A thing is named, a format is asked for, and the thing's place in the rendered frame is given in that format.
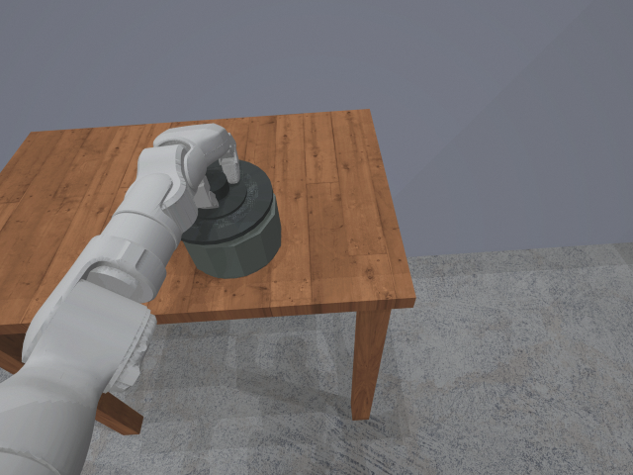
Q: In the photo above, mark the robot left forearm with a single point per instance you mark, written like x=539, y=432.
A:
x=130, y=255

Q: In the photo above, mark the pot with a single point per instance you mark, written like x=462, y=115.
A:
x=243, y=255

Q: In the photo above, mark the robot left hand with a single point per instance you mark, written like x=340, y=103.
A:
x=216, y=144

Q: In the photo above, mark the knob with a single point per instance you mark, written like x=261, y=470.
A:
x=218, y=183

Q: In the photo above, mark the table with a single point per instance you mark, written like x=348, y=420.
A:
x=341, y=246

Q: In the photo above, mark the lid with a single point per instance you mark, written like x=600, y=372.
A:
x=240, y=211

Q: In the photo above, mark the robot left upper arm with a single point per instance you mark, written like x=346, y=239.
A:
x=95, y=342

